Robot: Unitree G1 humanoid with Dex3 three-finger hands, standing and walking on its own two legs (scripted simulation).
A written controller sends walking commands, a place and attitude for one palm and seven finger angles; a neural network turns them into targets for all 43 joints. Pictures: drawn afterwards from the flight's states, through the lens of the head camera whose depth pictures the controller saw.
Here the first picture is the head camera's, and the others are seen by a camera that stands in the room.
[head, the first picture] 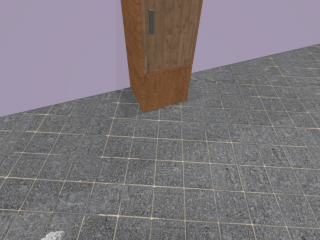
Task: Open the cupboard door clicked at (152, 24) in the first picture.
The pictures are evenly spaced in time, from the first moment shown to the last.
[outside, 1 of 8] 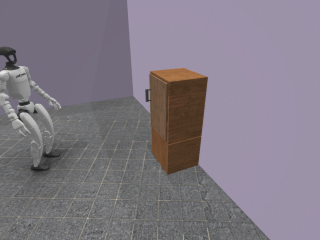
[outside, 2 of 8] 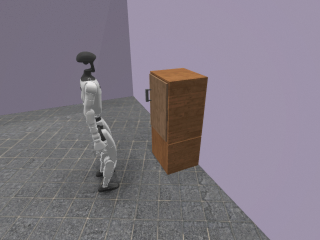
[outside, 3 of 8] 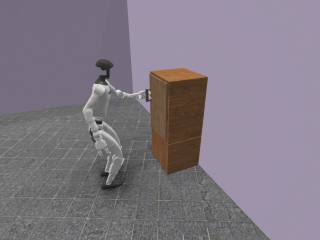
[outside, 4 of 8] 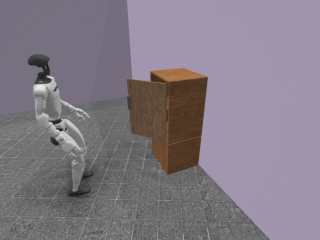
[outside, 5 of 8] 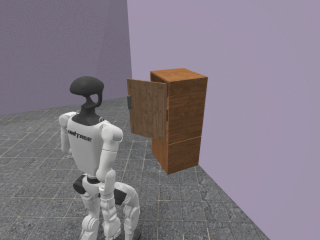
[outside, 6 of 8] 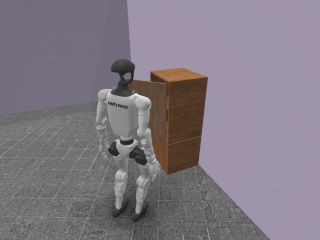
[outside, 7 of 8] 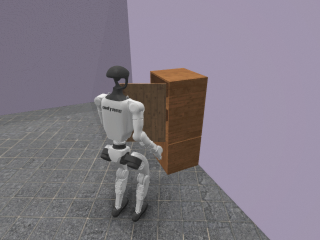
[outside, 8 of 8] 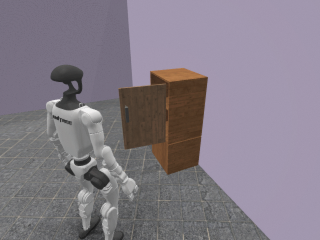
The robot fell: no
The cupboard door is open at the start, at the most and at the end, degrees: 0 87 84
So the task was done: yes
